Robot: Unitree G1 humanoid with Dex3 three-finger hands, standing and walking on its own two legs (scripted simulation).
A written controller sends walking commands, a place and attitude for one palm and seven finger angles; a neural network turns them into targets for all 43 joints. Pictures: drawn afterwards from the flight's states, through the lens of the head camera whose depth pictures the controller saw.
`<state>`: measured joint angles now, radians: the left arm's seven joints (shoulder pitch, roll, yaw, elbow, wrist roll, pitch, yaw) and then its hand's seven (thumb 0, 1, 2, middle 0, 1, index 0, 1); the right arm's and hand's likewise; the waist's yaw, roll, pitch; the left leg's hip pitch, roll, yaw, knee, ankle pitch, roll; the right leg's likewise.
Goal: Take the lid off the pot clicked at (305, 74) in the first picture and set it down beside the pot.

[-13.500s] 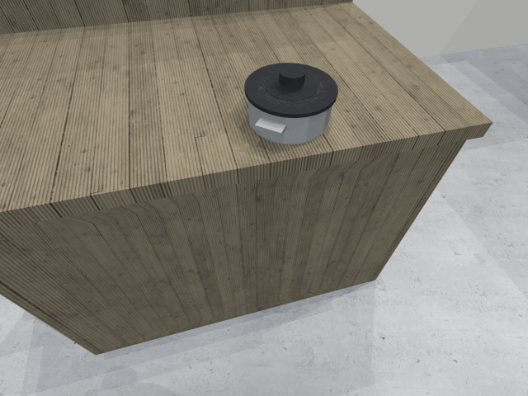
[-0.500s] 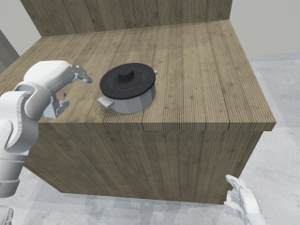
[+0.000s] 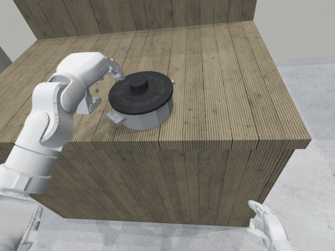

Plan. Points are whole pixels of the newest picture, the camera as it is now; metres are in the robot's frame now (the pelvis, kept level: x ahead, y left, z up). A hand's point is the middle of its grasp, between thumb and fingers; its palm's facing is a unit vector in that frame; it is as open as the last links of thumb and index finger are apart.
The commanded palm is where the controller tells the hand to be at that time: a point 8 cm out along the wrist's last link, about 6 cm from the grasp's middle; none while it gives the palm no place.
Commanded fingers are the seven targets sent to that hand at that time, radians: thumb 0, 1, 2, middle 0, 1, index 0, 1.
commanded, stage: move the open hand above the knob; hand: left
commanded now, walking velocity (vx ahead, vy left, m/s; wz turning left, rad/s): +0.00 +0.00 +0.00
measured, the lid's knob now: (138, 83) +0.49 +0.11 +0.16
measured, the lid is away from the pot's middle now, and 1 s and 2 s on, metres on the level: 0.00 0.00 0.00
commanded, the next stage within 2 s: none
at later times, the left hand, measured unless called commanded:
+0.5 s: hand (118, 75) +0.43 +0.13 +0.22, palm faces -0.06 -0.03 -1.00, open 9.7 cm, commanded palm +0.40 +0.14 +0.29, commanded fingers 0.00 -0.35 1.69 -0.89 -0.08 -0.89 -0.08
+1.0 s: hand (133, 62) +0.47 +0.10 +0.23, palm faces -0.09 -0.03 -0.99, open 9.7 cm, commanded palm +0.43 +0.12 +0.29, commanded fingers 0.00 -0.35 1.69 -0.89 -0.08 -0.89 -0.08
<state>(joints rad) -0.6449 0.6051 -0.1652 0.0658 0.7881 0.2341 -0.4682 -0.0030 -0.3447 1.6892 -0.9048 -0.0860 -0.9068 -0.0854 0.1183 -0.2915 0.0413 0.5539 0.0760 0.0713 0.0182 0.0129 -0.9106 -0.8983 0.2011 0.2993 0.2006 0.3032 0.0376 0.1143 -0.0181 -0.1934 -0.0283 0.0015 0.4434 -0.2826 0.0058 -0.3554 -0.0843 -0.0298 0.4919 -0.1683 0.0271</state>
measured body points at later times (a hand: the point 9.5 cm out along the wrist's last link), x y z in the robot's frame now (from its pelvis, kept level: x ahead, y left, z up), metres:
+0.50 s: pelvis +0.02 +0.00 +0.00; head +0.04 -0.05 +0.45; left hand +0.43 +0.13 +0.28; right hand +0.21 -0.22 -0.11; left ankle -0.03 +0.12 -0.74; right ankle +0.05 -0.14 -0.74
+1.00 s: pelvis +0.02 +0.00 +0.00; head +0.04 -0.05 +0.45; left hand +0.47 +0.10 +0.29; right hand +0.19 -0.23 -0.12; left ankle -0.03 +0.12 -0.74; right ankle +0.05 -0.14 -0.74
